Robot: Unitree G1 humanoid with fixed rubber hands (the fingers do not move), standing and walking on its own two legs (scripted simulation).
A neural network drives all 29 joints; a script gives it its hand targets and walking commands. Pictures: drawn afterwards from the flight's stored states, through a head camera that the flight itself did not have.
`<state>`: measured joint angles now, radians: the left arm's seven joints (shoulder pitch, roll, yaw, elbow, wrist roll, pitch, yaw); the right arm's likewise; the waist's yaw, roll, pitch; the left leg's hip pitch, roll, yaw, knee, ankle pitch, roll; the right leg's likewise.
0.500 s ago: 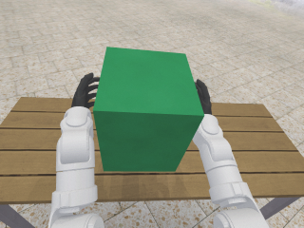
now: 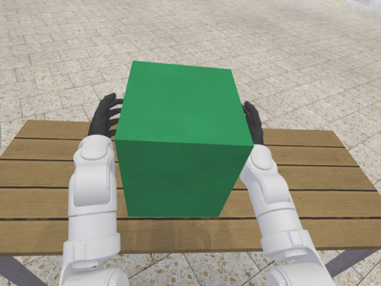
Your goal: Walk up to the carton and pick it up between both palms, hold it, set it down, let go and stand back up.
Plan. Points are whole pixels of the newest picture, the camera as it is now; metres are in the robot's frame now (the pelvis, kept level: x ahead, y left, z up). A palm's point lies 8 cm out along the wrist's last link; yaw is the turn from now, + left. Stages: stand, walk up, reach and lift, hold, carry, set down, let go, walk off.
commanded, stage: hold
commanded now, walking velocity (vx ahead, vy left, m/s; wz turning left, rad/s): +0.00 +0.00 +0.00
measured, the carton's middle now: (178, 144) +0.38 +0.00 +0.13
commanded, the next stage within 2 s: none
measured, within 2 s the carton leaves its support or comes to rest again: neither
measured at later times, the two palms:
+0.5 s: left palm (101, 137) +0.36 +0.14 +0.17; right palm (250, 144) +0.35 -0.15 +0.15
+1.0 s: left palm (99, 135) +0.35 +0.14 +0.18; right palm (251, 140) +0.35 -0.15 +0.16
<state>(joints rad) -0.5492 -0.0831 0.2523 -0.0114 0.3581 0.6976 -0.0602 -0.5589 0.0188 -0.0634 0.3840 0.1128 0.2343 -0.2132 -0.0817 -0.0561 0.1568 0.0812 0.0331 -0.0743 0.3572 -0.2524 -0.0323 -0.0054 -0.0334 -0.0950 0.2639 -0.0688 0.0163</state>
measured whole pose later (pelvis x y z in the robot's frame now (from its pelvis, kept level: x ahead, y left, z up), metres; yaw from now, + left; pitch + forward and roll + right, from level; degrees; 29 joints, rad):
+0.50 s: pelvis +0.00 +0.01 +0.00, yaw -1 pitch -11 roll -1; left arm -0.54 -0.09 0.24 0.00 0.37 0.68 -0.05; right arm -0.54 0.01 -0.06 0.40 0.10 0.22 -0.20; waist -0.08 -0.06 0.16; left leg 0.09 0.03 -0.06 0.35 -0.26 -0.02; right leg 0.01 -0.04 -0.08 0.25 -0.06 0.02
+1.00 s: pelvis +0.00 +0.00 +0.00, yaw +0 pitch -11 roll -1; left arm -0.53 -0.08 0.25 -0.06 0.35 0.69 -0.06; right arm -0.55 0.02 -0.04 0.34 0.13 0.23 -0.23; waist -0.08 -0.04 0.17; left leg 0.09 0.04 -0.07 0.35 -0.25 -0.04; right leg 0.01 -0.03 -0.10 0.25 -0.06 0.01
